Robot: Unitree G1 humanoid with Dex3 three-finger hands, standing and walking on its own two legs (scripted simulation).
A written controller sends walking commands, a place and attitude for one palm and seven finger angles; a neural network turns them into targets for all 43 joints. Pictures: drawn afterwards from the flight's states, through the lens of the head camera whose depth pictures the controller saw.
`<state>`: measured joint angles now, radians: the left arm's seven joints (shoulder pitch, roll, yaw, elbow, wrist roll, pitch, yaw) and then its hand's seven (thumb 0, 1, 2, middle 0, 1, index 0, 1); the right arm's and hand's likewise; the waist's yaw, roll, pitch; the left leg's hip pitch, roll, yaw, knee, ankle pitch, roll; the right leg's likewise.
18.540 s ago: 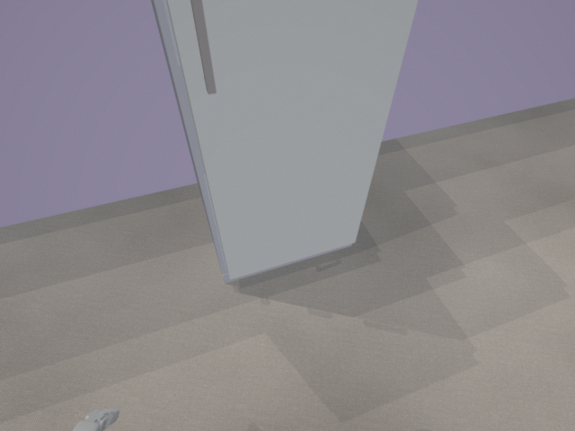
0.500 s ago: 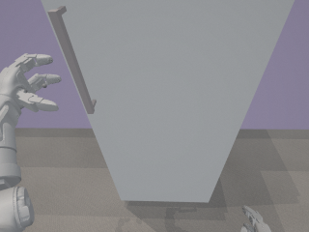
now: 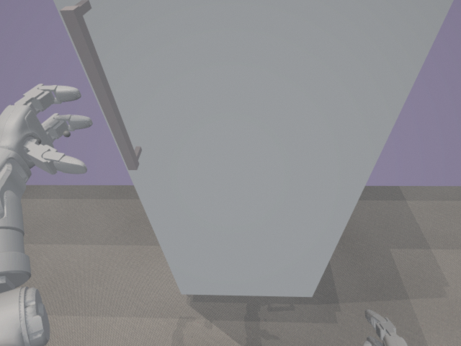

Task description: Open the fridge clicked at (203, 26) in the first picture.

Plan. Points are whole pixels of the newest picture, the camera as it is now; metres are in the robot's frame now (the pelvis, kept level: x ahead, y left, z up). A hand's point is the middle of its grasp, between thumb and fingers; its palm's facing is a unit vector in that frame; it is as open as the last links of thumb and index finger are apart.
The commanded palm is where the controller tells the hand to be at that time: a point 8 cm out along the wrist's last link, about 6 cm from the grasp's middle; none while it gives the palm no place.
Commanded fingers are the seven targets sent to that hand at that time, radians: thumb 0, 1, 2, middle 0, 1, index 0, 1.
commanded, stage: move the hooked fingers beside the handle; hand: left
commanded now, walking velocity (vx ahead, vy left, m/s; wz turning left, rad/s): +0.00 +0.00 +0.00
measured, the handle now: (112, 99) +0.43 +0.21 +0.24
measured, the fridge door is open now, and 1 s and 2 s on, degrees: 0 0 0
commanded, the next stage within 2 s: feel for the door with the fingertips in 0.20 s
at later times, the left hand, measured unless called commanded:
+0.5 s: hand (75, 129) +0.36 +0.25 +0.23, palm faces +0.04 -1.00 -0.05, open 14.0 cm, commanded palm +0.33 +0.29 +0.24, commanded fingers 0.00 -0.50 0.30 -0.30 -1.20 -0.30 -1.20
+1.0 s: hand (94, 119) +0.38 +0.22 +0.24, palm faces +0.06 -1.00 -0.04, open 14.0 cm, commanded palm +0.35 +0.27 +0.24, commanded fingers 0.00 -0.50 0.30 -0.30 -1.20 -0.30 -1.20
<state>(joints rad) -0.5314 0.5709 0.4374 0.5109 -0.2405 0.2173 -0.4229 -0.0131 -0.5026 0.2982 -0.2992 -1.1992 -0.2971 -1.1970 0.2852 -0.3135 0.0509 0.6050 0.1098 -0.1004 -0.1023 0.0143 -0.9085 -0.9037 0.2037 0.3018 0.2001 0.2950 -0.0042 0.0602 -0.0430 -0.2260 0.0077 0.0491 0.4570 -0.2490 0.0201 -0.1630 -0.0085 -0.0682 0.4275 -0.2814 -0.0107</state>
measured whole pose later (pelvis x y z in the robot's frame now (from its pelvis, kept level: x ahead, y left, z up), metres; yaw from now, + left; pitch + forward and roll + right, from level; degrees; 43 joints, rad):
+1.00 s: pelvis -0.01 -0.01 +0.00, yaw +1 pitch -1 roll +0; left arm -0.64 0.49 0.35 0.50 -0.23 0.27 -0.29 -0.01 -0.50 0.30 -0.30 -1.20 -0.30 -1.20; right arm 0.23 -0.29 0.07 0.65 0.11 -0.10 -0.11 0.01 -0.91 -0.90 0.20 0.30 0.20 0.30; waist -0.01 0.06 -0.03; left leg -0.20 0.01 0.03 0.43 -0.22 0.01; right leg -0.14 0.00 -0.08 0.41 -0.26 -0.02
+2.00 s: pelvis +0.00 +0.00 +0.00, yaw +0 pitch -1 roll +0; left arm -0.54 0.41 0.32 0.31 -0.24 0.36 -0.21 -0.01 -0.50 0.30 -0.30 -1.20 -0.30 -1.20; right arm 0.19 -0.26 0.07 0.62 0.11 -0.06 -0.09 0.01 -0.91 -0.90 0.20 0.30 0.20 0.30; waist 0.01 0.06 -0.05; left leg -0.17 0.01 0.05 0.42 -0.24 0.01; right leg -0.12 -0.01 -0.06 0.41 -0.28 -0.01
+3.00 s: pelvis +0.00 -0.01 +0.00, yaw +0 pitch -1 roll +0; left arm -0.53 0.36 0.27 0.25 -0.23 0.38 -0.15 -0.01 -0.50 0.30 -0.30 -1.20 -0.27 -1.20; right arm 0.19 -0.26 0.07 0.64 0.10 -0.05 -0.09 0.01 -0.91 -0.90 0.20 0.30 0.20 0.29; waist 0.02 0.06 -0.04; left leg -0.15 0.01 0.05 0.41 -0.23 0.01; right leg -0.10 -0.01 -0.06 0.40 -0.28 -0.02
